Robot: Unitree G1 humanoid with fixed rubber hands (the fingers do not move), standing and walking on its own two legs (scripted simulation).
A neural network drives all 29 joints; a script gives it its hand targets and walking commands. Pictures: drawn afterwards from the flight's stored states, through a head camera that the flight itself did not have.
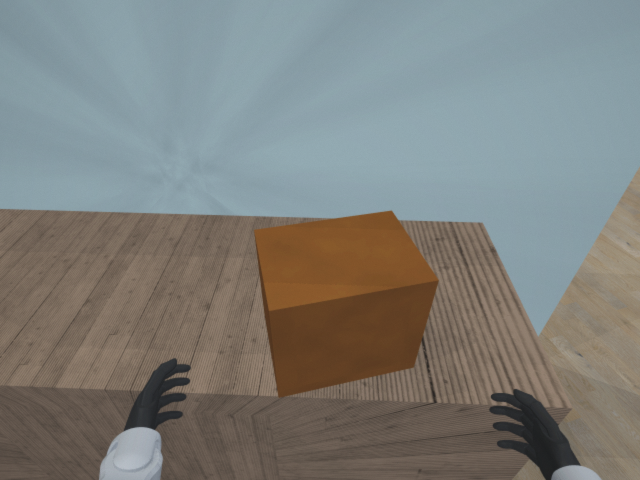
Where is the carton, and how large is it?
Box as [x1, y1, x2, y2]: [254, 211, 438, 397]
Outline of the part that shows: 392,211 370,213 254,230 265,320 279,397 413,367 438,280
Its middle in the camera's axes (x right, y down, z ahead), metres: +0.03 +0.11 +0.63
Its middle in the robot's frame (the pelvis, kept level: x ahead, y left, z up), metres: +0.41 +0.00 +0.00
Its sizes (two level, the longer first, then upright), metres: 0.230 0.167 0.209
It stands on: a pedestal, 0.66 m high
